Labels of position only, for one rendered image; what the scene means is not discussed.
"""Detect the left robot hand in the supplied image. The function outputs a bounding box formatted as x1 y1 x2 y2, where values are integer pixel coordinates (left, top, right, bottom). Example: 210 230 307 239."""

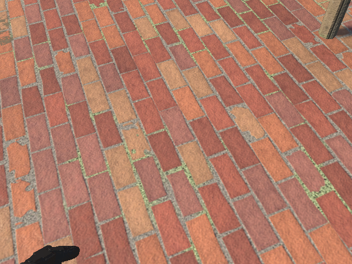
20 245 80 264

